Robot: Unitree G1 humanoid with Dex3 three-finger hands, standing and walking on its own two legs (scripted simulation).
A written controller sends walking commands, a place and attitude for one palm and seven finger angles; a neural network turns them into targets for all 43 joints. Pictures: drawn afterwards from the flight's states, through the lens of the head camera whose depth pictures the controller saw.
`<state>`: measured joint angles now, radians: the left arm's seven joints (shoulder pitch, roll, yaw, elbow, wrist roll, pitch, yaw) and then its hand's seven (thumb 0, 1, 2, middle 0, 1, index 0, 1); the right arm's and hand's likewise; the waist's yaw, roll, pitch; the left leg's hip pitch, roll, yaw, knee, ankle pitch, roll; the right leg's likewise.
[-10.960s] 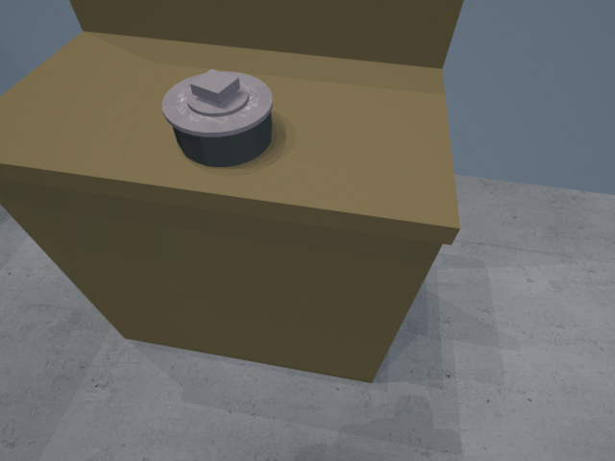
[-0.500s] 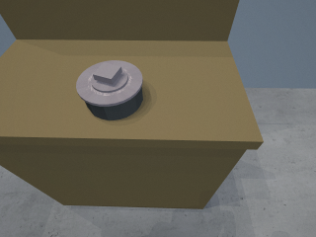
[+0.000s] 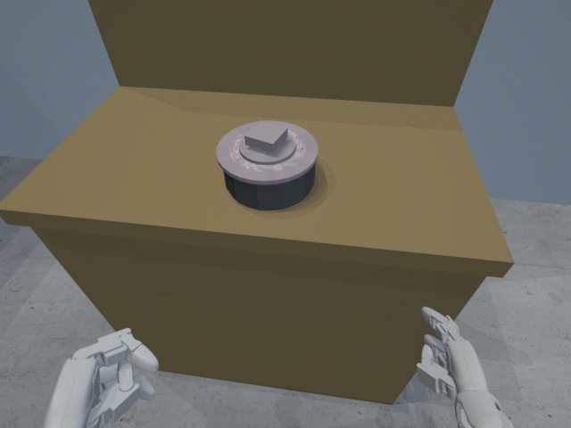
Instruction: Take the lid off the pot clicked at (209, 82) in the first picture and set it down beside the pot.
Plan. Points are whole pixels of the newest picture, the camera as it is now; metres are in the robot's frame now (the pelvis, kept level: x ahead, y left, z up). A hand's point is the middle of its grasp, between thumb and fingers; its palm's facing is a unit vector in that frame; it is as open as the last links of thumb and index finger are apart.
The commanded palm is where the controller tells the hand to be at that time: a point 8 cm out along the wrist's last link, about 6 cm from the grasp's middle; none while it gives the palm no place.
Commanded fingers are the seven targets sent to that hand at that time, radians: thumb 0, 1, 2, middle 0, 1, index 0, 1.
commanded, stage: lift the closed hand beside the body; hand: left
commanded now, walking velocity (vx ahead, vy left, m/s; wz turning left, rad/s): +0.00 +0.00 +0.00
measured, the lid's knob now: (266, 136) +0.52 +0.10 +0.15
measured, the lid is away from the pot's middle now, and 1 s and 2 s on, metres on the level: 0.00 0.00 0.00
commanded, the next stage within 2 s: raise the hand higher, near the body in 0.06 s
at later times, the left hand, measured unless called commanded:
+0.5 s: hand (73, 343) +0.16 +0.24 +0.14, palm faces +0.26 -0.87 -0.43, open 3.1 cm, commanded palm +0.10 +0.28 +0.17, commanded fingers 0.00 0.90 0.90 -1.30 -1.50 -1.30 -1.50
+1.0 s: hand (39, 294) +0.17 +0.25 +0.21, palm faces +0.39 -0.84 -0.39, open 3.1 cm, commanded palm +0.12 +0.29 +0.23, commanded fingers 0.00 0.90 0.90 -1.30 -1.50 -1.30 -1.50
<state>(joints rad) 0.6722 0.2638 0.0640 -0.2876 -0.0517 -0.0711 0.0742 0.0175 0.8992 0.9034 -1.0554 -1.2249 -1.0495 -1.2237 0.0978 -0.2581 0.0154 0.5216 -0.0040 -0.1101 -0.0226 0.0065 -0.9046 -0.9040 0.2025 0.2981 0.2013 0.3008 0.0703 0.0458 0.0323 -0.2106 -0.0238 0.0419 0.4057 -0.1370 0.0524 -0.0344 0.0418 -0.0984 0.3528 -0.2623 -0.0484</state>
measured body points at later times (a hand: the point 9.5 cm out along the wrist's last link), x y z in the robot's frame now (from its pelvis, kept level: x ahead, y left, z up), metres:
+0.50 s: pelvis +0.00 +0.03 +0.00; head -0.01 +0.02 +0.45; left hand +0.14 +0.29 +0.16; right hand +0.18 -0.20 -0.07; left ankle +0.06 +0.08 -0.74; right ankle -0.04 -0.08 -0.74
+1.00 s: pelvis -0.01 +0.02 +0.00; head -0.03 +0.02 +0.45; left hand +0.14 +0.29 +0.23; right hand +0.19 -0.19 -0.07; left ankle +0.06 +0.08 -0.74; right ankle -0.04 -0.08 -0.74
